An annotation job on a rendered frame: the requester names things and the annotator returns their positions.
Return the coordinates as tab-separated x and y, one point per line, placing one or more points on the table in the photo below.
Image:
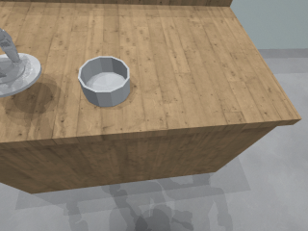
200	93

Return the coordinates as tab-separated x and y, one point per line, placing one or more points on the knob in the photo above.
6	64

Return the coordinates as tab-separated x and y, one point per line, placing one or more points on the lid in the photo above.
24	75

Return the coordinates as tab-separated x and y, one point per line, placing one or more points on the left robot hand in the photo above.
7	46

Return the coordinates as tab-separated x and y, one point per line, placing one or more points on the pot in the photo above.
105	81

